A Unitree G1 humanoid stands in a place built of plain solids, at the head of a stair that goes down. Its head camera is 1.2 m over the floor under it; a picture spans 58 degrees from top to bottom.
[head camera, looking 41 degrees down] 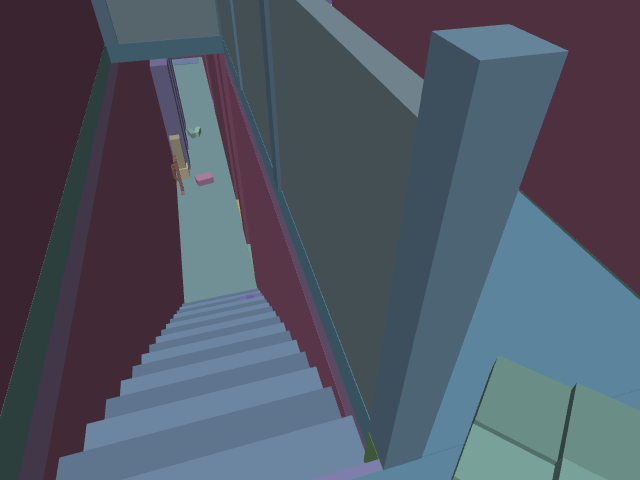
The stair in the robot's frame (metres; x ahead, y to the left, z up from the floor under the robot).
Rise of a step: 0.20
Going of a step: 0.23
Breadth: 1.01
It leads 16 degrees to the left of straight ahead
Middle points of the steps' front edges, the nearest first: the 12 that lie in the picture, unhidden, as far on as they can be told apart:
0.57 0.38 -0.20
0.79 0.44 -0.39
1.01 0.50 -0.59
1.23 0.57 -0.79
1.45 0.63 -0.98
1.67 0.69 -1.18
1.89 0.75 -1.38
2.11 0.82 -1.57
2.33 0.88 -1.77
2.55 0.94 -1.97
2.77 1.01 -2.16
2.99 1.07 -2.36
